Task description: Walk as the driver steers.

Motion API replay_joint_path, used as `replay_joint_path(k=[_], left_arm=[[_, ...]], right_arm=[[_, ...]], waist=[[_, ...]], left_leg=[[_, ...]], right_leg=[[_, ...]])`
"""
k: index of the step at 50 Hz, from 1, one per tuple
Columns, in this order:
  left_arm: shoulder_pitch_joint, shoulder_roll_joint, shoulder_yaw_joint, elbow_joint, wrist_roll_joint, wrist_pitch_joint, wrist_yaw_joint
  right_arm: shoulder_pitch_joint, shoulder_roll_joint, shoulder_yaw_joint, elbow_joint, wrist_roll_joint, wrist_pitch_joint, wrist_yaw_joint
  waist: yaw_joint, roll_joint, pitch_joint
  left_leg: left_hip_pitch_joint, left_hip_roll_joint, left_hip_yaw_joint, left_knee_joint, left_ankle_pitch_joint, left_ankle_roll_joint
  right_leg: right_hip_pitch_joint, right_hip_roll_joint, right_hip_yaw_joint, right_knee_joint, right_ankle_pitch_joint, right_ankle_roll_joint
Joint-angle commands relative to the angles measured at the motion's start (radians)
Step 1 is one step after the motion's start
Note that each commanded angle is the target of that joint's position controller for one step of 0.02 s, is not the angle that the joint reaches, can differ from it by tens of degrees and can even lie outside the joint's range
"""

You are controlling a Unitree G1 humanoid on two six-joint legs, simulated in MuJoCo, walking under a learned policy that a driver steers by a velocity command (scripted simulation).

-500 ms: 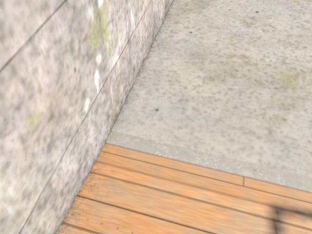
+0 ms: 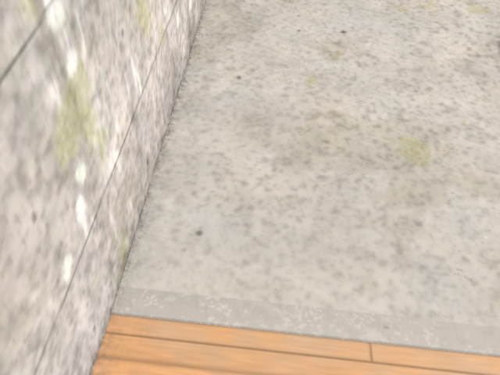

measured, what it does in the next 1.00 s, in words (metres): goes down: right foot 0.03 m lower, then left foot 0.04 m lower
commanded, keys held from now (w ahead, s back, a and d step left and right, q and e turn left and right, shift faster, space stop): w+e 0.20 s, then w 0.80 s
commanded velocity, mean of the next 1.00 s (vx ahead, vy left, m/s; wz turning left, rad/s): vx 0.50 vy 0.00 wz -0.25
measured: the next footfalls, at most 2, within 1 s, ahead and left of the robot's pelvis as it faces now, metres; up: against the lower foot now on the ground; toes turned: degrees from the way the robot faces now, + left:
right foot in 0.42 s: +0.31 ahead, -0.12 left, -0.03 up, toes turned -13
left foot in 0.96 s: +0.66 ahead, -0.04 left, -0.07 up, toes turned -11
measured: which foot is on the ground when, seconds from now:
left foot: down 0.00-0.42, up 0.44-0.94, down 0.96-1.00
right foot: up 0.00-0.40, down 0.42-0.96, up 0.98-1.00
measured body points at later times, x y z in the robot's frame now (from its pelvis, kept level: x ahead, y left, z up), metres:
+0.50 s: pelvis +0.26 -0.06 -0.04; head +0.28 -0.07 +0.41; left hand +0.49 +0.13 -0.14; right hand +0.15 -0.28 -0.18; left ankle +0.10 +0.11 -0.66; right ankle +0.28 -0.11 -0.77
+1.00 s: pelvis +0.52 -0.09 -0.07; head +0.55 -0.08 +0.38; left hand +0.49 +0.17 -0.22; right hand +0.62 -0.37 -0.18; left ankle +0.62 -0.04 -0.81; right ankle +0.29 -0.12 -0.74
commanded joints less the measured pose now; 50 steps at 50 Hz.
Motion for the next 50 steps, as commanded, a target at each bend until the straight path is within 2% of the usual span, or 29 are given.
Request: replay_joint_path(k=[1,2,4,6,10,12,16,17,19,20,21,22,23,24,25,26,27,28,29,31,32,33,35,39,43,46,48,49,50], left_arm=[[-0.043,0.099,0.02,-0.066,0.03,0.0,-0.019],[-0.055,0.082,0.017,-0.068,0.029,0.006,-0.028],[-0.083,0.058,0.013,-0.075,0.03,0.015,-0.036],[-0.131,0.034,0.005,-0.097,0.019,0.023,-0.043],[-0.302,-0.008,-0.016,-0.171,0.01,0.027,-0.074],[-0.364,-0.023,-0.031,-0.195,0.018,0.02,-0.074],[-0.428,0.003,-0.042,-0.197,0.034,0.011,-0.059],[-0.436,0.015,-0.043,-0.198,0.035,0.009,-0.053],[-0.322,0.043,-0.036,-0.144,0.046,-0.003,-0.038],[-0.19,0.053,-0.029,-0.085,0.047,-0.011,-0.034],[-0.069,0.106,-0.012,-0.027,0.064,-0.02,-0.026],[0.007,0.172,-0.006,-0.015,0.07,-0.03,-0.019],[0.042,0.18,-0.016,-0.04,0.032,-0.027,-0.029],[0.036,0.214,0.02,-0.02,-0.01,-0.001,-0.018],[-0.073,0.109,-0.01,-0.036,-0.022,-0.006,-0.021],[-0.162,0.073,-0.023,-0.045,-0.011,-0.012,-0.02],[-0.15,0.051,-0.031,-0.028,0.001,-0.02,-0.021],[-0.137,0.066,-0.024,-0.009,-0.003,-0.025,-0.013],[-0.131,0.058,-0.023,0.005,-0.005,-0.033,-0.013],[-0.095,0.073,-0.017,0.032,-0.012,-0.046,-0.015],[-0.082,0.057,-0.019,0.042,-0.016,-0.048,-0.013],[-0.075,0.071,-0.016,0.052,-0.017,-0.049,-0.012],[-0.048,0.045,-0.022,0.079,-0.021,-0.049,-0.007],[0.012,0.045,-0.031,0.119,-0.014,-0.053,0.0],[0.08,0.064,-0.034,0.163,0.007,-0.045,0.019],[0.065,0.093,-0.03,0.174,0.019,-0.044,0.03],[0.021,0.097,-0.033,0.17,0.012,-0.04,0.022],[0.04,0.055,-0.047,0.148,0.001,-0.048,0.017],[0.195,-0.035,-0.063,0.171,-0.04,-0.04,0.018]], right_arm=[[0.18,-0.119,-0.04,0.0,0.003,0.006,-0.012],[0.196,-0.123,-0.039,0.018,0.002,0.002,-0.015],[0.237,-0.132,-0.042,0.048,0.02,-0.018,-0.014],[0.255,-0.113,-0.036,0.063,0.039,-0.036,-0.007],[0.271,-0.078,-0.023,0.091,0.048,-0.042,0.001],[0.314,-0.087,-0.021,0.127,0.047,-0.044,0.007],[0.365,-0.12,-0.02,0.173,0.047,-0.04,0.012],[0.382,-0.122,-0.02,0.189,0.039,-0.033,0.008],[0.393,-0.145,-0.024,0.213,0.039,-0.017,0.0],[0.377,-0.135,-0.02,0.215,0.042,-0.007,0.0],[0.378,-0.113,-0.015,0.192,0.047,-0.006,0.005],[0.42,-0.021,-0.003,0.155,0.034,-0.006,0.006],[0.575,-0.032,-0.017,0.175,0.039,-0.002,-0.008],[0.525,-0.067,-0.018,0.163,0.061,0.01,-0.009],[0.363,-0.109,-0.029,0.14,0.039,0.013,-0.005],[0.315,-0.097,-0.032,0.132,0.022,0.013,0.004],[0.33,-0.066,-0.027,0.158,0.008,0.026,0.009],[0.361,-0.03,-0.02,0.168,-0.013,0.048,0.021],[0.376,-0.01,-0.016,0.182,-0.014,0.057,0.03],[0.344,-0.002,-0.02,0.173,-0.001,0.055,0.041],[0.302,-0.014,-0.025,0.168,0.003,0.055,0.044],[0.259,-0.004,-0.022,0.147,0.005,0.051,0.047],[0.148,-0.012,-0.021,0.113,0.014,0.045,0.045],[0.044,-0.006,-0.005,0.097,0.02,0.028,0.043],[-0.052,-0.034,-0.001,0.071,0.015,0.019,0.04],[0.035,-0.06,-0.009,0.098,0.009,0.0,0.033],[0.274,-0.079,-0.023,0.186,-0.007,-0.021,0.022],[0.425,-0.155,-0.042,0.221,-0.028,-0.026,0.013],[0.481,-0.209,-0.059,0.224,-0.021,-0.005,0.02]], waist=[[-0.126,0.151,0.011],[-0.117,0.147,0.035],[-0.107,0.139,0.011],[-0.096,0.159,-0.014],[-0.107,0.152,-0.011],[-0.119,0.129,0.02],[-0.128,0.116,0.049],[-0.123,0.112,0.058],[-0.069,0.093,0.017],[-0.012,0.109,-0.038],[0.021,0.064,-0.107],[-0.004,-0.168,-0.231],[-0.081,-0.131,-0.372],[0.009,-0.207,-0.395],[-0.023,-0.045,-0.121],[-0.063,-0.046,-0.004],[-0.098,0.001,0.046],[-0.123,-0.015,0.026],[-0.134,-0.012,0.018],[-0.137,-0.03,0.0],[-0.132,-0.022,0.019],[-0.127,-0.057,0.021],[-0.106,-0.048,0.059],[-0.071,-0.038,0.078],[-0.04,0.001,0.125],[-0.082,-0.008,0.092],[-0.18,0.038,-0.026],[-0.215,0.139,-0.138],[-0.197,0.357,-0.328]], left_leg=[[0.268,0.335,-0.369,-0.278,-0.083,0.142],[0.245,0.311,-0.302,-0.293,0.069,0.135],[0.263,0.304,-0.212,-0.295,0.288,0.13],[0.313,0.293,-0.121,-0.283,0.474,0.132],[0.269,0.237,0.051,-0.293,0.523,0.1],[0.211,0.228,0.078,-0.307,0.508,0.082],[0.297,0.249,0.09,-0.276,0.581,0.077],[0.325,0.26,0.084,-0.261,0.647,0.08],[0.379,0.248,0.103,-0.085,0.829,0.079],[0.327,0.216,0.126,0.073,0.806,0.067],[0.156,0.175,0.14,0.281,0.545,0.06],[-0.1,0.065,0.17,0.648,-0.431,0.043],[-0.197,0.052,-0.006,0.808,-0.59,0.066],[-0.356,0.003,0.035,0.875,-0.507,0.042],[-0.396,0.083,0.015,0.782,-0.366,0.043],[-0.32,0.107,0.009,0.677,-0.279,0.043],[-0.229,0.122,0.004,0.611,-0.255,0.036],[-0.167,0.129,0.004,0.547,-0.24,0.019],[-0.136,0.129,0.012,0.518,-0.219,0.01],[-0.15,0.118,0.027,0.448,-0.142,0.004],[-0.172,0.118,0.035,0.41,-0.085,0.003],[-0.182,0.122,0.042,0.345,-0.028,0.0],[-0.189,0.116,0.058,0.23,0.1,-0.001],[-0.145,0.08,0.083,0.059,0.277,0.019],[-0.205,0.062,0.082,-0.055,0.212,0.037],[-0.095,0.039,0.071,-0.119,0.094,0.07],[0.192,0.019,0.091,-0.158,0.19,0.1],[0.486,0.189,-0.065,-0.041,0.473,0.149],[0.784,0.464,-0.449,-0.039,0.54,0.345]], right_leg=[[-0.377,-0.122,-0.012,0.081,0.114,0.003],[-0.363,-0.128,-0.02,0.051,0.143,0.017],[-0.354,-0.132,-0.028,0.001,0.2,0.026],[-0.392,-0.138,-0.056,-0.051,0.277,0.022],[-0.342,-0.138,-0.14,-0.261,0.567,0.024],[-0.26,-0.123,-0.164,-0.369,0.64,0.015],[-0.203,-0.111,-0.179,-0.508,0.611,-0.018],[-0.174,-0.108,-0.184,-0.542,0.574,-0.039],[-0.039,-0.069,-0.203,-0.611,0.505,-0.073],[0.127,-0.07,-0.2,-0.675,0.569,-0.093],[0.357,-0.168,-0.128,-0.637,0.702,-0.107],[0.609,-0.456,0.147,-0.505,1.185,-0.152],[0.732,-0.558,0.29,-0.38,1.663,-0.176],[0.701,-0.575,0.386,-0.595,0.97,-0.321],[0.467,-0.474,0.29,-0.726,0.741,-0.255],[0.282,-0.426,0.213,-0.788,0.777,-0.202],[0.177,-0.381,0.136,-0.795,0.987,-0.159],[0.131,-0.371,0.092,-0.819,0.968,-0.153],[0.114,-0.347,0.068,-0.836,0.975,-0.139],[0.138,-0.326,0.022,-0.84,1.056,-0.131],[0.142,-0.297,-0.016,-0.851,1.062,-0.109],[0.136,-0.301,-0.019,-0.862,1.024,-0.113],[0.12,-0.27,-0.043,-0.882,0.95,-0.089],[0.149,-0.261,-0.055,-0.868,0.876,-0.072],[0.291,-0.305,-0.024,-0.81,0.901,-0.085],[0.352,-0.325,-0.009,-0.658,1.09,-0.083],[0.279,-0.256,-0.059,-0.348,1.105,-0.071],[0.033,-0.184,-0.102,-0.054,0.778,-0.052],[-0.286,-0.021,-0.187,0.32,-0.1,0.005]])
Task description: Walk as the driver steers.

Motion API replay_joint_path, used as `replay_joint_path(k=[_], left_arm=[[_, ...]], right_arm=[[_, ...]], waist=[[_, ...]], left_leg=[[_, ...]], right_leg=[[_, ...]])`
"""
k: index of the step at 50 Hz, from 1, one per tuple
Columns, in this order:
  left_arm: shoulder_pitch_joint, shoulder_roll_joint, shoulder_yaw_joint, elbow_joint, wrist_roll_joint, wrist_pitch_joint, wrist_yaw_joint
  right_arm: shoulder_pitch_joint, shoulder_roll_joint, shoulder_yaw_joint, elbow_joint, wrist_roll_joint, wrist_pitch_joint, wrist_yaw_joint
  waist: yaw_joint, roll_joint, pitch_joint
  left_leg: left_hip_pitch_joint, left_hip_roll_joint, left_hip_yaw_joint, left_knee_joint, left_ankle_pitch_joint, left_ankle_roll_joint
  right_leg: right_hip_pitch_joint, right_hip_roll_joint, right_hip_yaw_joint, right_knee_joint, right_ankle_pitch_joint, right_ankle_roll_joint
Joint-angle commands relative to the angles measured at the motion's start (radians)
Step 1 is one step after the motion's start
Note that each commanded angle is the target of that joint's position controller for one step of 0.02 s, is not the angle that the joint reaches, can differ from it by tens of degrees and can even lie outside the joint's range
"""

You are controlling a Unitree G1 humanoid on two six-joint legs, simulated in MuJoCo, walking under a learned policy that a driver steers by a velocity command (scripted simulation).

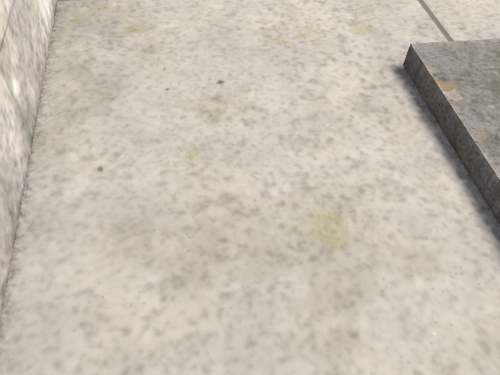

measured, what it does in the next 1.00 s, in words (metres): walks ahead: right foot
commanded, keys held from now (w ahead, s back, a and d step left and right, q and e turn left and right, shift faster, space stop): w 0.52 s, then w+q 0.48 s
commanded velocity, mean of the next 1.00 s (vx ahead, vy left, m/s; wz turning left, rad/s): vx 0.50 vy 0.00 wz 0.16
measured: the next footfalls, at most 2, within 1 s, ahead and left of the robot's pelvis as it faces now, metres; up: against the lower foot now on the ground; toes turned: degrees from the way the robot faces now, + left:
right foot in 0.46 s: +0.39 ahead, -0.11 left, +0.00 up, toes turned -3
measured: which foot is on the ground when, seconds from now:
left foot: down 0.00-0.48, up 0.50-1.00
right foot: up 0.00-0.44, down 0.46-1.00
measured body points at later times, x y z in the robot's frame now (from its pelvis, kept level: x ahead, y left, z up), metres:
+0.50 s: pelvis +0.26 -0.03 -0.01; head +0.29 -0.05 +0.44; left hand +0.44 +0.21 -0.12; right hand +0.19 -0.27 -0.16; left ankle +0.09 +0.08 -0.70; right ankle +0.35 -0.11 -0.74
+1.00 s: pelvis +0.51 -0.01 -0.02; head +0.54 +0.00 +0.43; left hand +0.40 +0.21 -0.16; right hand +0.72 -0.20 -0.13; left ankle +0.60 +0.07 -0.73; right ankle +0.35 -0.11 -0.73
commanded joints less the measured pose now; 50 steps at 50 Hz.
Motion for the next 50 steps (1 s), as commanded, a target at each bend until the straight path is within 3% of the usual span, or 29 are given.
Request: replay_joint_path(k=[1,2,3,4,5,7,9,14,17,19,21,22,23,24,25,26,27,28,29,30,32,35,40,45,48,49,50], left_arm=[[0.067,0.135,0.019,-0.044,0.004,-0.004,0.01],[-0.059,0.131,0.023,-0.084,0.01,-0.008,0.001],[-0.124,0.105,0.018,-0.099,0.011,-0.007,-0.013],[-0.129,0.088,0.018,-0.106,0.023,0.003,-0.024],[-0.125,0.074,0.013,-0.1,0.034,0.017,-0.034],[-0.122,0.036,0.007,-0.098,0.033,0.031,-0.043],[-0.197,0.043,0.009,-0.131,0.024,0.035,-0.046],[-0.403,0.017,-0.006,-0.212,0.008,0.034,-0.055],[-0.461,0.035,-0.004,-0.24,0.006,0.033,-0.05],[-0.463,0.055,0.002,-0.255,0.007,0.026,-0.044],[-0.381,0.072,0.014,-0.235,0.011,0.013,-0.038],[-0.259,0.08,0.024,-0.193,0.014,0.003,-0.032],[-0.093,0.125,0.042,-0.141,0.026,-0.008,-0.022],[0.057,0.237,0.07,-0.125,0.044,-0.01,-0.014],[0.046,0.23,0.074,-0.112,0.01,0.012,-0.025],[-0.061,0.179,0.062,-0.134,-0.009,0.018,-0.03],[-0.152,0.119,0.046,-0.156,-0.006,0.014,-0.032],[-0.19,0.082,0.036,-0.157,0.001,0.007,-0.032],[-0.207,0.054,0.027,-0.153,-0.001,-0.002,-0.027],[-0.197,0.044,0.023,-0.144,0.0,-0.01,-0.023],[-0.149,0.061,0.026,-0.125,-0.002,-0.027,-0.021],[-0.098,0.072,0.028,-0.112,0.0,-0.034,-0.018],[-0.047,0.06,0.02,-0.101,-0.002,-0.033,-0.009],[0.033,0.077,0.023,-0.072,0.004,-0.021,0.007],[0.005,0.111,0.032,-0.081,0.009,-0.009,0.016],[-0.008,0.123,0.036,-0.087,0.012,-0.001,0.016],[-0.019,0.134,0.04,-0.098,0.011,0.007,0.013]], right_arm=[[0.435,-0.179,-0.053,0.089,0.03,0.028,-0.001],[0.311,-0.143,-0.041,0.064,0.034,0.033,-0.004],[0.238,-0.101,-0.028,0.057,0.027,0.035,-0.005],[0.235,-0.102,-0.025,0.062,0.029,0.032,-0.012],[0.232,-0.083,-0.017,0.076,0.032,0.026,-0.015],[0.258,-0.091,-0.017,0.092,0.033,0.008,-0.011],[0.281,-0.112,-0.021,0.104,0.034,-0.002,-0.011],[0.327,-0.095,-0.016,0.123,0.043,-0.005,-0.011],[0.366,-0.103,-0.018,0.141,0.038,0.0,-0.013],[0.363,-0.118,-0.022,0.149,0.026,0.007,-0.022],[0.341,-0.123,-0.024,0.149,0.022,0.013,-0.027],[0.334,-0.13,-0.027,0.152,0.022,0.02,-0.023],[0.341,-0.106,-0.019,0.14,0.024,0.02,-0.019],[0.42,-0.024,0.002,0.109,0.051,0.017,-0.012],[0.446,-0.075,-0.018,0.128,0.036,0.026,-0.011],[0.37,-0.116,-0.033,0.116,0.014,0.033,-0.011],[0.3,-0.093,-0.031,0.097,0.017,0.03,-0.003],[0.271,-0.07,-0.031,0.092,0.021,0.035,0.003],[0.278,-0.053,-0.03,0.097,0.012,0.048,0.006],[0.296,-0.038,-0.028,0.107,0.006,0.061,0.011],[0.282,-0.039,-0.033,0.1,0.006,0.077,0.018],[0.177,-0.041,-0.036,0.061,0.012,0.088,0.023],[0.009,-0.018,-0.023,-0.009,0.018,0.082,0.033],[-0.104,-0.015,-0.013,-0.074,0.011,0.079,0.037],[-0.021,-0.041,-0.028,-0.063,0.007,0.078,0.03],[0.057,-0.057,-0.039,-0.042,0.006,0.076,0.027],[0.171,-0.082,-0.054,-0.009,0.002,0.07,0.024]], waist=[[-0.159,0.15,-0.296],[-0.137,0.116,-0.122],[-0.109,0.049,-0.025],[-0.088,0.092,0.009],[-0.064,0.095,0.036],[-0.046,0.084,0.023],[-0.041,0.076,0.035],[-0.08,0.085,0.054],[-0.1,0.083,0.061],[-0.087,0.073,0.066],[-0.049,0.074,0.03],[0.003,0.064,-0.024],[0.053,0.02,-0.128],[0.057,-0.162,-0.276],[0.048,-0.185,-0.333],[0.007,-0.066,-0.179],[-0.014,-0.019,-0.08],[-0.042,-0.015,-0.015],[-0.069,-0.034,0.013],[-0.08,-0.046,0.011],[-0.09,-0.038,0.006],[-0.078,-0.027,0.033],[-0.046,-0.036,0.062],[-0.015,-0.042,0.077],[-0.066,-0.078,0.015],[-0.099,-0.085,-0.031],[-0.146,-0.081,-0.096]], left_leg=[[0.718,0.405,-0.582,-0.064,0.179,0.253],[0.547,0.356,-0.483,-0.141,0.019,0.212],[0.389,0.304,-0.4,-0.209,0.005,0.168],[0.3,0.298,-0.373,-0.237,0.035,0.168],[0.218,0.261,-0.33,-0.271,0.053,0.144],[0.173,0.234,-0.276,-0.292,0.127,0.141],[0.162,0.224,-0.23,-0.312,0.184,0.144],[0.156,0.164,-0.13,-0.33,0.236,0.101],[0.248,0.2,-0.146,-0.314,0.263,0.101],[0.338,0.243,-0.162,-0.277,0.327,0.099],[0.384,0.24,-0.141,-0.166,0.468,0.078],[0.38,0.201,-0.104,-0.014,0.555,0.061],[0.273,0.151,-0.064,0.195,0.468,0.039],[-0.021,0.031,0.014,0.565,0.039,-0.007],[-0.221,-0.065,-0.034,0.775,-0.462,-0.007],[-0.297,0.012,-0.092,0.822,-0.401,0.006],[-0.291,0.054,-0.101,0.78,-0.314,0.007],[-0.246,0.085,-0.104,0.716,-0.264,0.004],[-0.192,0.104,-0.107,0.666,-0.231,-0.009],[-0.152,0.104,-0.101,0.652,-0.209,-0.02],[-0.166,0.101,-0.093,0.644,-0.16,-0.029],[-0.273,0.115,-0.087,0.585,-0.061,-0.039],[-0.298,0.099,-0.019,0.356,0.079,-0.044],[-0.273,0.064,0.071,0.187,0.029,0.003],[-0.134,-0.014,0.123,0.159,-0.113,0.065],[-0.049,-0.048,0.134,0.144,-0.154,0.092],[0.096,-0.074,0.122,0.086,-0.153,0.123]], right_leg=[[-0.645,-0.033,0.074,0.632,-0.093,0.023],[-0.686,-0.089,0.074,0.579,0.024,0.03],[-0.65,-0.126,0.07,0.503,0.114,0.036],[-0.609,-0.144,0.068,0.44,0.145,0.05],[-0.555,-0.164,0.065,0.383,0.169,0.064],[-0.516,-0.161,0.04,0.325,0.207,0.089],[-0.551,-0.177,0.025,0.229,0.287,0.109],[-0.481,-0.16,-0.031,-0.085,0.498,0.103],[-0.484,-0.155,-0.03,-0.152,0.495,0.086],[-0.505,-0.16,-0.009,-0.191,0.437,0.065],[-0.405,-0.131,-0.02,-0.254,0.374,0.041],[-0.269,-0.103,-0.043,-0.317,0.378,0.023],[-0.041,-0.159,0.02,-0.319,0.392,-0.011],[0.266,-0.439,0.405,-0.344,0.379,-0.123],[0.326,-0.527,0.673,-0.456,0.338,-0.201],[0.195,-0.486,0.557,-0.479,0.224,-0.177],[0.051,-0.451,0.444,-0.527,0.218,-0.15],[-0.064,-0.41,0.352,-0.574,0.259,-0.109],[-0.141,-0.372,0.271,-0.599,0.307,-0.074],[-0.173,-0.355,0.222,-0.615,0.349,-0.058],[-0.169,-0.345,0.154,-0.631,0.439,-0.056],[-0.128,-0.34,0.071,-0.653,0.502,-0.045],[-0.073,-0.312,-0.06,-0.642,0.646,-0.012],[0.074,-0.356,-0.131,-0.568,0.849,-0.008],[0.13,-0.374,-0.183,-0.378,1.245,0.002],[0.13,-0.376,-0.195,-0.246,1.319,0.001],[0.08,-0.374,-0.203,-0.063,1.27,0.008]])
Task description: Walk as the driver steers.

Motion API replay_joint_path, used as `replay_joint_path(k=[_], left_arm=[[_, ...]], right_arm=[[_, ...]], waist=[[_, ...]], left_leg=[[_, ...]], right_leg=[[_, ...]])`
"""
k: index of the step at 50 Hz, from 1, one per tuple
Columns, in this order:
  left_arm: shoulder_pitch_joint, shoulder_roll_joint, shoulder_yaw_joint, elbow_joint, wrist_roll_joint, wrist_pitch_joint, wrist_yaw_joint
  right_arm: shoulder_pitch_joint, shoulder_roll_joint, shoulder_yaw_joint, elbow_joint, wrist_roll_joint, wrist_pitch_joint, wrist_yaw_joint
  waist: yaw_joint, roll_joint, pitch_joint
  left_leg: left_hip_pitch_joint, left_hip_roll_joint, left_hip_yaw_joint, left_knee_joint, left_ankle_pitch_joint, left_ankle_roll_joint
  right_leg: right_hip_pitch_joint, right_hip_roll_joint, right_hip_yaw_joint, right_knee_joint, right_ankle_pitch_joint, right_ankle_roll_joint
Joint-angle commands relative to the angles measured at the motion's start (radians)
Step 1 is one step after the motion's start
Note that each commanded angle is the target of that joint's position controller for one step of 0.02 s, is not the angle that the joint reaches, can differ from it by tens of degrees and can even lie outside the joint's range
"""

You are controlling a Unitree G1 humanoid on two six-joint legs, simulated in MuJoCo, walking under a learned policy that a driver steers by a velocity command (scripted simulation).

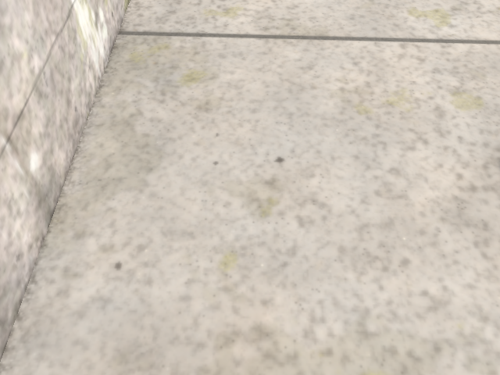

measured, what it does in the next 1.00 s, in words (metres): walks ahead: left foot, then right foot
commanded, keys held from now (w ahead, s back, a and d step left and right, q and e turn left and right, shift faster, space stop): w+q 0.44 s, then w+e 0.56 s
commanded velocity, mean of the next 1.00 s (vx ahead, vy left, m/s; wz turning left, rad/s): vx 0.50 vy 0.00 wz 0.16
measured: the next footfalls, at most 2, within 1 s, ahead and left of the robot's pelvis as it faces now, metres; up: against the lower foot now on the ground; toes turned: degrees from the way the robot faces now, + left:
left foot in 0.02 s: +0.15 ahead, +0.06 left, +0.00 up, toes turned +6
right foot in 0.56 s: +0.51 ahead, -0.03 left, +0.00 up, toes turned +18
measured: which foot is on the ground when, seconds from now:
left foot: up 0.00-0.00, down 0.02-0.56, up 0.58-1.00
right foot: down 0.00-0.00, up 0.02-0.54, down 0.56-1.00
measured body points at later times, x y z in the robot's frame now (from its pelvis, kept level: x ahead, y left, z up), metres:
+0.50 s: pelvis +0.27 +0.02 +0.01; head +0.30 +0.03 +0.46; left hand +0.43 +0.29 -0.08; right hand +0.29 -0.27 -0.11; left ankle +0.11 +0.06 -0.72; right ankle +0.46 -0.07 -0.69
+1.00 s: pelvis +0.53 +0.06 +0.02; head +0.56 +0.06 +0.47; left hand +0.44 +0.32 -0.11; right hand +0.78 -0.13 -0.07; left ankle +0.65 +0.22 -0.69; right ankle +0.47 -0.04 -0.72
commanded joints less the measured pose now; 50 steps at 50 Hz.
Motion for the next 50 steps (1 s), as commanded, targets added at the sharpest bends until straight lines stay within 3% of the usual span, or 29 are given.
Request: replay_joint_path(k=[1,2,3,4,5,6,8,11,18,22,24,26,27,28,29,30,31,32,33,36,38,41,44,48,50], left_arm=[[-0.018,0.191,0.038,-0.069,-0.005,0.007,-0.001],[0.023,0.08,0.019,-0.135,-0.019,0.0,-0.024],[-0.096,0.158,0.035,-0.179,-0.012,-0.013,-0.03],[-0.169,0.15,0.032,-0.211,-0.014,-0.027,-0.034],[-0.169,0.15,0.032,-0.21,-0.018,-0.036,-0.034],[-0.156,0.146,0.034,-0.199,-0.011,-0.029,-0.031],[-0.121,0.126,0.032,-0.199,0.019,0.012,-0.034],[-0.174,0.112,0.03,-0.234,0.023,0.043,-0.044],[-0.443,0.125,0.022,-0.345,0.011,0.044,-0.054],[-0.548,0.14,0.012,-0.409,0.007,0.032,-0.059],[-0.516,0.147,0.011,-0.403,0.013,0.02,-0.067],[-0.397,0.168,0.022,-0.369,0.008,0.014,-0.06],[-0.278,0.192,0.036,-0.331,0.005,0.01,-0.05],[-0.131,0.218,0.048,-0.29,0.009,0.002,-0.038],[0.014,0.296,0.066,-0.275,0.028,-0.003,-0.025],[0.013,0.369,0.089,-0.249,0.029,0.008,-0.035],[-0.073,0.281,0.074,-0.259,-0.008,0.019,-0.049],[-0.164,0.218,0.061,-0.279,-0.018,0.02,-0.054],[-0.193,0.185,0.051,-0.281,-0.01,0.017,-0.057],[-0.138,0.18,0.044,-0.232,-0.015,0.0,-0.054],[-0.093,0.191,0.048,-0.211,-0.025,-0.001,-0.048],[-0.047,0.212,0.057,-0.202,-0.023,0.009,-0.041],[0.007,0.21,0.062,-0.194,-0.027,0.017,-0.042],[0.061,0.221,0.07,-0.194,-0.017,0.024,-0.038],[0.051,0.229,0.075,-0.205,-0.011,0.028,-0.033]], right_arm=[[0.37,-0.173,-0.069,0.054,-0.019,-0.015,-0.017],[0.384,-0.291,-0.1,0.039,-0.02,-0.009,-0.03],[0.396,-0.296,-0.102,0.037,0.016,0.008,-0.028],[0.328,-0.269,-0.095,0.038,0.022,0.012,-0.037],[0.282,-0.208,-0.081,0.032,0.024,0.008,-0.039],[0.235,-0.175,-0.071,0.024,0.023,0.002,-0.042],[0.21,-0.15,-0.059,0.015,0.032,-0.017,-0.046],[0.263,-0.195,-0.068,0.021,0.035,-0.036,-0.042],[0.406,-0.202,-0.07,0.018,0.028,-0.024,-0.043],[0.458,-0.222,-0.074,0.019,0.019,-0.022,-0.061],[0.434,-0.218,-0.071,0.012,0.013,-0.027,-0.064],[0.4,-0.222,-0.067,0.01,0.013,-0.038,-0.062],[0.391,-0.234,-0.069,0.012,0.008,-0.042,-0.058],[0.383,-0.232,-0.067,0.011,0.007,-0.046,-0.052],[0.415,-0.165,-0.049,-0.022,0.021,-0.051,-0.046],[0.548,-0.119,-0.045,-0.013,0.038,-0.049,-0.04],[0.493,-0.17,-0.044,-0.006,0.0,-0.048,-0.044],[0.387,-0.176,-0.044,-0.027,-0.005,-0.051,-0.039],[0.318,-0.171,-0.039,-0.048,-0.007,-0.054,-0.035],[0.299,-0.151,-0.03,-0.077,-0.021,-0.033,-0.022],[0.271,-0.137,-0.022,-0.092,-0.019,-0.022,-0.025],[0.133,-0.132,-0.011,-0.141,-0.014,-0.016,-0.024],[0.007,-0.111,0.005,-0.186,-0.01,-0.02,-0.014],[-0.089,-0.118,0.012,-0.228,0.004,-0.03,-0.015],[-0.088,-0.13,0.011,-0.239,0.008,-0.038,-0.019]], waist=[[-0.204,-0.046,-0.191],[-0.142,0.195,-0.281],[-0.171,0.1,-0.312],[-0.138,0.052,-0.153],[-0.1,-0.016,-0.077],[-0.054,-0.052,-0.029],[-0.007,-0.029,-0.042],[-0.008,0.002,-0.041],[-0.11,0.053,-0.019],[-0.141,0.055,-0.005],[-0.122,0.063,-0.01],[-0.066,0.086,-0.042],[-0.013,0.08,-0.103],[0.06,0.052,-0.183],[0.092,-0.071,-0.314],[0.011,-0.304,-0.357],[-0.02,-0.151,-0.224],[-0.032,-0.06,-0.102],[-0.034,-0.017,-0.066],[-0.068,-0.076,-0.079],[-0.07,-0.073,-0.07],[-0.039,-0.081,-0.024],[0.006,-0.084,-0.022],[0.043,-0.085,-0.038],[0.031,-0.095,-0.045]], left_leg=[[0.441,-0.001,-0.111,-0.131,-0.07,0.115],[0.755,0.32,-0.616,-0.173,-0.021,0.27],[0.78,0.369,-0.875,-0.306,-0.025,0.32],[0.673,0.349,-0.709,-0.325,-0.001,0.278],[0.544,0.308,-0.617,-0.349,0.083,0.227],[0.438,0.254,-0.529,-0.363,0.189,0.184],[0.337,0.183,-0.426,-0.376,0.31,0.155],[0.305,0.138,-0.386,-0.39,0.372,0.145],[0.437,0.117,-0.434,-0.37,0.366,0.088],[0.561,0.156,-0.506,-0.323,0.402,0.091],[0.558,0.168,-0.472,-0.311,0.467,0.053],[0.506,0.161,-0.428,-0.248,0.65,0.002],[0.511,0.137,-0.396,-0.111,0.777,-0.014],[0.453,0.089,-0.346,0.09,0.734,-0.033],[0.267,0.014,-0.29,0.402,0.422,-0.059],[-0.007,-0.156,-0.219,0.68,-0.332,-0.091],[-0.104,-0.07,-0.265,0.742,-0.28,-0.071],[-0.121,-0.015,-0.242,0.708,-0.178,-0.075],[-0.107,0.018,-0.226,0.654,-0.13,-0.081],[-0.038,0.051,-0.202,0.538,-0.112,-0.119],[-0.057,0.06,-0.184,0.463,-0.132,-0.146],[-0.114,0.075,-0.16,0.31,-0.062,-0.185],[-0.112,0.065,-0.148,0.156,0.054,-0.203],[-0.085,0.034,-0.15,0.043,0.094,-0.203],[-0.026,0.019,-0.163,-0.012,0.06,-0.19]], right_leg=[[-0.209,-0.24,0.029,0.607,0.989,-0.055],[-0.641,-0.057,0.037,0.999,0.095,0.001],[-0.81,0.03,0.264,1.128,-0.065,0.006],[-0.9,-0.05,0.309,1.08,0.028,-0.005],[-0.854,-0.085,0.305,0.981,0.098,-0.006],[-0.787,-0.107,0.303,0.901,0.118,0.004],[-0.674,-0.119,0.303,0.808,0.123,0.034],[-0.688,-0.113,0.271,0.7,0.181,0.069],[-0.808,-0.079,0.27,0.411,0.396,0.081],[-0.855,-0.049,0.29,0.289,0.395,0.071],[-0.756,-0.041,0.27,0.212,0.409,0.039],[-0.528,0.0,0.242,0.161,0.361,-0.009],[-0.394,0.034,0.224,0.141,0.324,-0.034],[-0.215,0.008,0.247,0.106,0.324,-0.064],[0.019,-0.21,0.54,0.091,0.177,-0.136],[0.146,-0.402,1.025,-0.057,0.205,-0.274],[0.039,-0.361,1.061,-0.104,0.09,-0.27],[-0.093,-0.316,0.879,-0.103,0.14,-0.254],[-0.168,-0.259,0.767,-0.109,0.282,-0.235],[-0.242,-0.175,0.632,-0.125,0.54,-0.215],[-0.258,-0.158,0.609,-0.145,0.535,-0.224],[-0.291,-0.141,0.604,-0.195,0.427,-0.229],[-0.269,-0.116,0.589,-0.183,0.473,-0.212],[-0.207,-0.122,0.616,-0.113,0.567,-0.194],[-0.199,-0.13,0.645,-0.063,0.603,-0.175]])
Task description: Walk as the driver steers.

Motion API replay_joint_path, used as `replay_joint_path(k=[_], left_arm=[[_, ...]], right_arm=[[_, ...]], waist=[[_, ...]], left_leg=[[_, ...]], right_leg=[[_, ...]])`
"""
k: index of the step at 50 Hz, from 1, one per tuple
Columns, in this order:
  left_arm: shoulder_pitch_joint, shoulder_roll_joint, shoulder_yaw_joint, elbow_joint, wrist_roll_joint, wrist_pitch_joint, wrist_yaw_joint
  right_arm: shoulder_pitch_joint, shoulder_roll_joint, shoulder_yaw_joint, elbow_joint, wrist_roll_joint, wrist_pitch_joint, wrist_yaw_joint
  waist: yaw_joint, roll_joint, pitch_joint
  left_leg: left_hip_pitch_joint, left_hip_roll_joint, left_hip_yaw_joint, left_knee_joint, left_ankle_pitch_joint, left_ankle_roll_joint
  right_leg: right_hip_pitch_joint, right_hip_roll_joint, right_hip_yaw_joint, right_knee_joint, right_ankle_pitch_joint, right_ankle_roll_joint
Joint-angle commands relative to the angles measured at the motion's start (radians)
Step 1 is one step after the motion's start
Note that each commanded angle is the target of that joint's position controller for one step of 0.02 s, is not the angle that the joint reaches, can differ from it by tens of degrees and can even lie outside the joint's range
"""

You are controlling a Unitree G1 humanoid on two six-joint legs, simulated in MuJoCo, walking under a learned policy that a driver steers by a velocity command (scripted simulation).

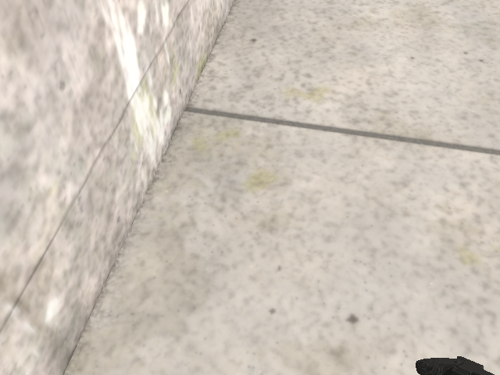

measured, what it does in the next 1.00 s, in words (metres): walks ahead, turning right: left foot, then right foot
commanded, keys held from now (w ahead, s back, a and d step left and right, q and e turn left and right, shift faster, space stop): w+e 1.00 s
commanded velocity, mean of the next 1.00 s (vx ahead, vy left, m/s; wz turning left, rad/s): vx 0.50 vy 0.00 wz -0.57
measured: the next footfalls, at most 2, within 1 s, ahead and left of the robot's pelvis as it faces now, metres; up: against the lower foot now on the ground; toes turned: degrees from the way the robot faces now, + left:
left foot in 0.08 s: +0.20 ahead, +0.12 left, +0.00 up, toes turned -6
right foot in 0.62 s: +0.41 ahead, -0.14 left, +0.00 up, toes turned -26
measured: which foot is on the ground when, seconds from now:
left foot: up 0.00-0.06, down 0.08-0.60, up 0.62-1.00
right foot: down 0.00-0.10, up 0.12-0.60, down 0.62-1.00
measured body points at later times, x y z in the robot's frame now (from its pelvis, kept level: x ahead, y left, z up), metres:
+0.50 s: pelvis +0.24 +0.01 +0.00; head +0.27 +0.01 +0.44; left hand +0.50 +0.18 -0.11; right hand +0.15 -0.25 -0.13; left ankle +0.16 +0.13 -0.74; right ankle +0.34 -0.15 -0.70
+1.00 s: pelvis +0.48 -0.12 +0.00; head +0.50 -0.15 +0.45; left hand +0.63 +0.12 -0.12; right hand +0.50 -0.43 -0.11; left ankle +0.71 -0.07 -0.69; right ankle +0.37 -0.13 -0.74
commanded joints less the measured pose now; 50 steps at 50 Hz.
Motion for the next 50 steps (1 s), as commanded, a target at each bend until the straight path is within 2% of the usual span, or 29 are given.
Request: replay_joint_path(k=[1,3,4,5,6,7,8,9,10,11,14,19,21,23,26,28,29,30,31,32,33,34,35,36,37,38,40,44,50], left_arm=[[-0.006,0.188,0.047,-0.065,0.007,-0.005,0.011],[-0.059,0.2,0.052,-0.085,0.002,-0.007,0.01],[-0.061,0.171,0.045,-0.095,-0.009,-0.016,0.003],[-0.044,0.088,0.024,-0.133,-0.034,-0.023,0.001],[0.015,0.097,0.023,-0.161,-0.023,-0.013,0.004],[0.014,0.142,0.029,-0.122,0.005,0.006,0.009],[-0.045,0.134,0.028,-0.117,0.015,0.011,-0.003],[-0.072,0.111,0.025,-0.123,0.015,0.015,-0.013],[-0.094,0.111,0.027,-0.132,0.027,0.024,-0.022],[-0.096,0.109,0.026,-0.131,0.031,0.035,-0.03],[-0.161,0.102,0.023,-0.166,0.027,0.048,-0.046],[-0.308,0.09,0.011,-0.217,0.024,0.054,-0.067],[-0.373,0.076,0.002,-0.24,0.027,0.05,-0.074],[-0.44,0.064,-0.008,-0.268,0.033,0.048,-0.081],[-0.489,0.072,-0.012,-0.293,0.038,0.047,-0.082],[-0.45,0.09,-0.004,-0.278,0.043,0.048,-0.071],[-0.374,0.106,0.004,-0.256,0.043,0.043,-0.062],[-0.219,0.13,0.02,-0.206,0.048,0.033,-0.051],[-0.037,0.202,0.048,-0.159,0.053,0.028,-0.033],[-0.085,0.322,0.074,-0.177,0.036,0.032,-0.017],[-0.039,0.316,0.076,-0.194,0.007,0.042,-0.008],[-0.088,0.282,0.067,-0.161,0.004,0.043,0.002],[-0.133,0.223,0.051,-0.152,-0.001,0.038,0.006],[-0.174,0.189,0.041,-0.152,-0.002,0.03,0.008],[-0.2,0.164,0.032,-0.153,-0.007,0.023,0.008],[-0.2,0.157,0.028,-0.154,-0.009,0.013,0.004],[-0.169,0.169,0.032,-0.144,-0.009,-0.006,-0.001],[-0.084,0.192,0.039,-0.118,-0.009,-0.009,-0.002],[0.01,0.209,0.043,-0.092,0.0,-0.007,0.006]], right_arm=[[-0.042,-0.103,-0.025,-0.087,0.008,-0.027,-0.009],[0.104,-0.129,-0.038,-0.046,0.008,-0.04,-0.022],[0.211,-0.184,-0.056,-0.027,-0.007,-0.054,-0.037],[0.344,-0.271,-0.076,-0.027,-0.029,-0.052,-0.055],[0.331,-0.307,-0.091,-0.015,-0.017,-0.03,-0.054],[0.267,-0.215,-0.076,-0.029,-0.012,-0.019,-0.048],[0.221,-0.136,-0.058,-0.04,-0.004,-0.021,-0.043],[0.197,-0.107,-0.049,-0.037,-0.005,-0.026,-0.04],[0.206,-0.1,-0.046,-0.025,-0.003,-0.034,-0.042],[0.217,-0.101,-0.047,-0.015,0.0,-0.042,-0.041],[0.265,-0.117,-0.056,0.011,0.014,-0.063,-0.034],[0.308,-0.122,-0.061,0.044,0.012,-0.058,-0.029],[0.31,-0.126,-0.061,0.058,0.02,-0.06,-0.034],[0.335,-0.138,-0.061,0.08,0.022,-0.063,-0.042],[0.377,-0.165,-0.066,0.115,0.018,-0.05,-0.049],[0.388,-0.187,-0.071,0.13,0.017,-0.039,-0.051],[0.388,-0.203,-0.074,0.136,0.017,-0.03,-0.052],[0.373,-0.209,-0.073,0.131,0.022,-0.021,-0.053],[0.37,-0.192,-0.064,0.104,0.012,-0.019,-0.053],[0.417,-0.068,-0.04,0.029,0.01,-0.024,-0.03],[0.302,-0.158,-0.057,0.002,-0.003,-0.033,-0.029],[0.232,-0.153,-0.055,-0.02,0.01,-0.041,-0.026],[0.241,-0.139,-0.045,-0.014,0.014,-0.051,-0.027],[0.247,-0.137,-0.045,-0.001,0.006,-0.043,-0.029],[0.281,-0.134,-0.042,0.006,-0.01,-0.025,-0.027],[0.301,-0.13,-0.042,0.013,-0.017,-0.007,-0.023],[0.298,-0.108,-0.04,0.014,-0.018,0.012,-0.014],[0.121,-0.104,-0.037,-0.037,-0.013,0.017,-0.012],[-0.067,-0.101,-0.023,-0.085,0.002,0.0,-0.003]], waist=[[-0.054,-0.129,-0.021],[-0.131,-0.106,-0.066],[-0.177,-0.029,-0.143],[-0.217,0.125,-0.284],[-0.158,0.273,-0.291],[-0.124,0.104,-0.156],[-0.125,0.01,-0.064],[-0.109,0.02,-0.018],[-0.101,0.061,-0.002],[-0.096,0.078,-0.004],[-0.092,0.066,-0.026],[-0.11,0.05,0.008],[-0.122,0.042,0.037],[-0.14,0.046,0.052],[-0.155,0.047,0.054],[-0.136,0.08,0.01],[-0.096,0.085,-0.04],[-0.021,0.058,-0.13],[0.051,-0.033,-0.251],[-0.05,-0.285,-0.332],[0.027,-0.124,-0.38],[-0.003,-0.062,-0.217],[-0.047,-0.023,-0.111],[-0.086,-0.013,-0.058],[-0.119,-0.03,-0.051],[-0.132,-0.043,-0.063],[-0.134,-0.053,-0.069],[-0.08,-0.076,0.009],[-0.009,-0.102,0.02]], left_leg=[[0.127,-0.047,0.016,-0.083,-0.034,0.015],[0.362,-0.072,0.022,-0.196,-0.048,0.044],[0.543,0.028,-0.071,-0.239,-0.09,0.08],[0.781,0.285,-0.348,-0.291,-0.301,0.145],[0.798,0.413,-0.701,-0.392,-0.398,0.232],[0.676,0.387,-0.627,-0.384,-0.475,0.238],[0.568,0.324,-0.483,-0.402,-0.404,0.221],[0.493,0.275,-0.351,-0.432,-0.263,0.199],[0.463,0.242,-0.262,-0.444,-0.158,0.185],[0.453,0.213,-0.192,-0.451,-0.066,0.176],[0.485,0.216,-0.087,-0.462,0.127,0.188],[0.515,0.19,0.068,-0.481,0.212,0.192],[0.494,0.182,0.123,-0.486,0.207,0.179],[0.513,0.199,0.157,-0.478,0.254,0.17],[0.605,0.22,0.204,-0.415,0.399,0.156],[0.639,0.214,0.254,-0.283,0.704,0.146],[0.643,0.219,0.268,-0.151,0.851,0.143],[0.573,0.206,0.292,0.06,0.83,0.127],[0.379,0.194,0.287,0.357,0.518,0.098],[-0.07,0.001,0.244,0.702,-0.445,0.036],[-0.168,-0.033,0.026,0.798,-0.429,0.039],[-0.229,0.03,-0.001,0.76,-0.304,0.05],[-0.186,0.067,0.012,0.659,-0.235,0.051],[-0.12,0.088,0.01,0.588,-0.224,0.044],[-0.052,0.093,0.006,0.548,-0.223,0.03],[-0.014,0.09,0.009,0.522,-0.225,0.02],[-0.008,0.08,0.027,0.475,-0.196,0.009],[-0.102,0.07,0.036,0.29,-0.048,-0.012],[-0.062,0.005,0.038,0.037,0.083,-0.003]], right_leg=[[-0.044,-0.25,0.224,0.027,0.406,-0.102],[-0.111,-0.21,0.229,0.151,0.419,-0.064],[-0.183,-0.147,0.175,0.332,0.353,-0.035],[-0.354,-0.059,0.036,0.607,0.059,0.001],[-0.557,0.012,-0.061,0.77,-0.319,0.003],[-0.608,-0.087,-0.055,0.864,-0.256,-0.001],[-0.596,-0.116,-0.06,0.863,-0.174,0.004],[-0.57,-0.142,-0.071,0.83,-0.125,0.014],[-0.559,-0.162,-0.082,0.811,-0.103,0.023],[-0.549,-0.165,-0.095,0.82,-0.077,0.031],[-0.597,-0.174,-0.104,0.827,0.0,0.046],[-0.672,-0.183,-0.138,0.682,0.15,0.068],[-0.627,-0.182,-0.164,0.555,0.22,0.066],[-0.591,-0.176,-0.213,0.453,0.224,0.046],[-0.552,-0.149,-0.269,0.353,0.137,-0.002],[-0.436,-0.082,-0.32,0.321,0.029,-0.043],[-0.339,-0.043,-0.328,0.301,-0.009,-0.071],[-0.136,-0.014,-0.312,0.229,0.025,-0.107],[0.128,-0.136,-0.128,0.192,-0.041,-0.156],[0.423,-0.441,0.403,0.135,-0.005,-0.289],[0.415,-0.475,0.598,0.013,0.028,-0.325],[0.314,-0.44,0.406,-0.003,0.119,-0.294],[0.163,-0.397,0.293,-0.022,0.243,-0.26],[0.054,-0.34,0.211,-0.04,0.339,-0.227],[-0.018,-0.297,0.154,-0.057,0.398,-0.215],[-0.047,-0.281,0.128,-0.064,0.437,-0.214],[-0.076,-0.246,0.09,-0.073,0.467,-0.213],[-0.081,-0.223,0.115,-0.115,0.354,-0.189],[0.005,-0.221,0.147,-0.046,0.442,-0.151]])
